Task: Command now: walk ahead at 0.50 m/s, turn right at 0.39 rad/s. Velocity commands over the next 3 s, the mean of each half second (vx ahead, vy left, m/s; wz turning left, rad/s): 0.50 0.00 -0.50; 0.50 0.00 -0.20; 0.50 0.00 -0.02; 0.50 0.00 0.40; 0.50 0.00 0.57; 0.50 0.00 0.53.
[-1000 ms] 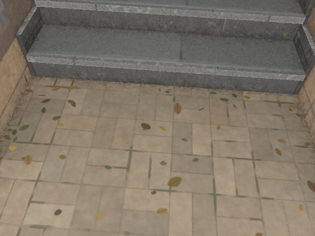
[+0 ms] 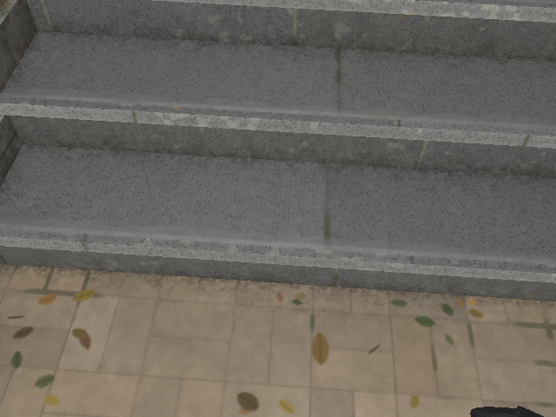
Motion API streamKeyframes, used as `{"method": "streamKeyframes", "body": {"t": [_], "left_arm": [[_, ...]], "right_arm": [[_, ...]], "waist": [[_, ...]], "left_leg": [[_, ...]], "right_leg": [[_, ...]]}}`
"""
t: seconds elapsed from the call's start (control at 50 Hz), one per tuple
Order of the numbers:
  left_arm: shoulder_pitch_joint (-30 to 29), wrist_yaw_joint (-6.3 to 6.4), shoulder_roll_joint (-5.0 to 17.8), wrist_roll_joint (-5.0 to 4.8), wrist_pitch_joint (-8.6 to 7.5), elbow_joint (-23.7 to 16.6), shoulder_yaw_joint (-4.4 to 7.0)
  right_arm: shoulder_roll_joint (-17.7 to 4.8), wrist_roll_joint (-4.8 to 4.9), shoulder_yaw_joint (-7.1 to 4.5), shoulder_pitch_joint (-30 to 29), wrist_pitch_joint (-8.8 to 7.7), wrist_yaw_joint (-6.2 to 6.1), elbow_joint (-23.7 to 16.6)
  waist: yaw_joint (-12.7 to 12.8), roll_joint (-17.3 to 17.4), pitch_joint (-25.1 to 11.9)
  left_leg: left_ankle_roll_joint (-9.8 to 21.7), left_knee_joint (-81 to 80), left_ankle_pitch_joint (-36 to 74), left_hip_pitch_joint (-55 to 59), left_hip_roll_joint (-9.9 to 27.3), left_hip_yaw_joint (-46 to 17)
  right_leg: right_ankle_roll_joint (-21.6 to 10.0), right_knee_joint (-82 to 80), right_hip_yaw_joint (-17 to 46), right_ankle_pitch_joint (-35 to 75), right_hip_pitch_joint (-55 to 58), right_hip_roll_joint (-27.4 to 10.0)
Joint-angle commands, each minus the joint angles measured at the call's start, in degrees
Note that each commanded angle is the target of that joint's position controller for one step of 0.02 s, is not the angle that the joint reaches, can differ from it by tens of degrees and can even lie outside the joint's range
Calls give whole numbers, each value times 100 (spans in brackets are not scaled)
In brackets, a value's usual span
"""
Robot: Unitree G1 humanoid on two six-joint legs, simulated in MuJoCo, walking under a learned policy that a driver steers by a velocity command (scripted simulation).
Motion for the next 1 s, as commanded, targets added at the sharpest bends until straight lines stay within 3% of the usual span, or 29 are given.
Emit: {"method": "streamKeyframes", "body": {"t": [0.02,0.04,0.06,0.1,0.12,0.18,0.24,0.32,0.38,0.4,0.44,0.46,0.48,0.5,0.52,0.54,0.56,0.58,0.6,0.62,0.66,0.76,0.78,0.82,0.86,0.9,0.94,0.98,1.0], "left_arm": [[345,-22,562,146,-113,-406,107],[-119,-70,592,104,-109,-481,141],[-342,-109,485,69,-96,-540,118],[-367,-186,359,186,62,-547,106],[-379,-219,298,196,137,-558,95],[-854,-317,243,198,260,-770,66],[-1448,-428,227,179,271,-993,16],[-2136,-529,163,149,241,-1249,-77],[-2472,-535,274,208,273,-1408,-71],[-2512,-536,328,241,270,-1432,-58],[-2199,-526,382,270,220,-1381,-21],[-1617,-459,447,298,169,-1244,34],[-625,-369,692,352,98,-901,152],[125,-228,1446,449,64,-850,353],[-37,-115,1801,225,113,-851,407],[-252,-59,1545,151,173,-849,333],[-543,-25,1178,75,164,-832,237],[-852,-37,939,116,130,-855,173],[-1079,-42,765,96,73,-830,101],[-1136,-67,755,86,-4,-795,77],[-893,-132,703,-5,-174,-605,66],[-448,-93,765,2,-282,-385,116],[-393,-82,670,-21,-293,-342,86],[-251,-57,548,37,-303,-260,59],[-87,7,374,91,-268,-182,-7],[21,65,527,164,-246,-158,29],[69,124,528,203,-235,-126,29],[-290,200,426,229,-212,-227,-35],[-252,181,534,196,-208,-197,-34]], "right_arm": [[-1397,-171,-382,2161,144,-106,192],[-979,-103,-254,1661,147,-111,105],[-740,-84,-180,1372,152,-113,82],[-600,-1,-119,1307,135,-155,140],[-580,20,-111,1391,91,-147,176],[-657,91,-131,1614,-26,-142,270],[-654,68,-134,1801,-31,-136,359],[-792,69,-174,1895,-24,-151,407],[-968,46,-234,2065,1,-173,488],[-1025,51,-259,2110,28,-179,510],[-1094,38,-278,2136,138,-151,545],[-1104,55,-270,2152,200,-174,546],[-960,34,-207,2252,232,-167,517],[-524,141,-65,2255,190,-130,119],[-611,35,-96,1924,102,-65,-154],[-919,74,-146,1427,131,-5,-92],[-751,205,-94,1556,72,35,-3],[-721,131,-84,1513,50,42,121],[-652,30,-62,1553,135,11,172],[-585,-67,-33,1773,224,-9,276],[-543,-91,-42,1942,396,-14,338],[-465,-95,-37,680,389,35,-23],[-476,-60,-43,465,377,39,-80],[-307,-39,12,521,393,3,-28],[-303,-78,33,73,345,-2,-149],[-387,-107,10,91,331,-56,-181],[-356,-104,16,95,291,-103,-221],[-252,-45,23,727,275,-144,-20],[-297,0,-27,1337,251,-198,130]], "waist": [[-781,1223,-1788],[-687,752,-1032],[-557,512,-652],[-365,724,-386],[-327,693,-365],[-307,648,-135],[-381,573,110],[-479,550,262],[-540,525,383],[-556,536,375],[-444,539,168],[-160,484,-94],[196,86,-702],[398,-1091,-1460],[149,-1601,-1586],[195,-641,-1079],[-3,-446,-459],[-168,5,-178],[-355,-82,-126],[-467,-202,-292],[-603,-252,-486],[-232,-212,1],[-177,-188,121],[-169,-494,-26],[-50,-417,233],[-105,-530,250],[-200,-430,266],[-550,-493,-158],[-777,-541,-451]], "left_leg": [[860,-1372,-1158,4187,2217,-3511],[687,-1434,-1150,3395,1958,-2585],[606,-1634,-696,2792,1766,-1986],[552,-1858,-58,2174,1538,-1211],[589,-1928,204,2079,1511,-1005],[727,-2260,253,2160,1578,-513],[741,-2441,272,2272,1507,11],[597,-2434,501,2261,1408,701],[457,-2211,590,2542,1460,943],[430,-2029,861,2700,1489,1007],[418,-1103,2518,2930,1509,1197],[449,-105,3117,2877,1488,1359],[316,1268,2727,2359,1280,1481],[11,3355,753,450,864,1569],[-169,4384,-2605,-1129,-147,608],[-73,4353,-2002,-1488,308,-8],[-46,3889,-1442,-1260,526,-48],[-73,3389,-1185,-849,658,-76],[-153,3054,-1057,-495,709,-80],[-197,2996,-1013,-142,675,-36],[-242,2915,-1025,2,570,3],[-234,1878,-74,-842,596,47],[-196,1516,155,-896,537,65],[-148,1464,182,-692,381,222],[-95,1167,272,-821,350,241],[44,1598,-273,-1359,354,225],[178,1650,-648,-1557,331,240],[444,1042,-937,-121,-135,510],[559,784,-886,926,-384,561]], "right_leg": [[-398,3597,322,-227,-3260,120],[-444,3506,315,364,-3296,-118],[-408,3288,252,789,-3129,-328],[-302,3029,162,976,-2778,-487],[-274,3022,114,1028,-2699,-472],[-202,2708,59,1483,-3161,-594],[-94,1945,-58,2032,-3429,-629],[-156,668,-424,2562,-2907,-548],[-289,163,-662,2295,-2689,-432],[-353,78,-750,2080,-2643,-353],[-569,-44,-960,1552,-2179,-19],[-731,-362,-1002,1362,-1549,202],[-943,-673,-774,1339,-284,297],[-1555,-1156,1636,150,1490,-1330],[-1946,-2315,4184,407,1943,-2212],[-1683,-2236,3065,744,1670,-1983],[-1472,-2187,2237,1556,921,-1704],[-1252,-2342,1727,2246,324,-1435],[-1096,-2397,1272,3112,63,-1210],[-1053,-2351,971,3933,-50,-1118],[-1097,-2178,582,5033,1,-1032],[-1021,-2666,571,4070,221,-1102],[-992,-2730,538,4115,274,-1088],[-961,-2599,339,4055,405,-1039],[-995,-2705,400,3737,398,-1065],[-1118,-2433,674,4478,1037,-1403],[-1084,-2031,553,5776,1421,-1456],[-846,-1119,109,8001,1078,-1171],[-833,-373,154,8673,681,-1119]]}}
